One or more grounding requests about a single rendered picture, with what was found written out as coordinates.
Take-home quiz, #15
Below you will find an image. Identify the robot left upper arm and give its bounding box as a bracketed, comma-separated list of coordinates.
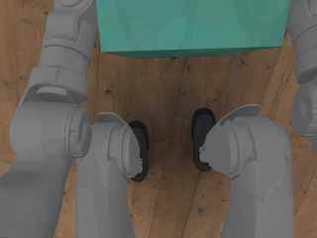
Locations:
[0, 99, 92, 238]

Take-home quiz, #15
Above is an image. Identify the right robot forearm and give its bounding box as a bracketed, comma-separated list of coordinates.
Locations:
[286, 0, 317, 85]

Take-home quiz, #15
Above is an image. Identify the robot right thigh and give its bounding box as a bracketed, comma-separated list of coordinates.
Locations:
[214, 115, 294, 238]

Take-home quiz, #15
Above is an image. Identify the robot right upper arm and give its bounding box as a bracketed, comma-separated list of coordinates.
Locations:
[289, 78, 317, 153]

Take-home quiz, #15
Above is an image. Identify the left robot forearm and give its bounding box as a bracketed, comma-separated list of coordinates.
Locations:
[9, 0, 99, 151]

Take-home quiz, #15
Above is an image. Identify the robot left foot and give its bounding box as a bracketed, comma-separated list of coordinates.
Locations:
[128, 121, 150, 182]

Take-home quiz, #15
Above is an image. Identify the carton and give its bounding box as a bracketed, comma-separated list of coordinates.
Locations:
[95, 0, 289, 59]

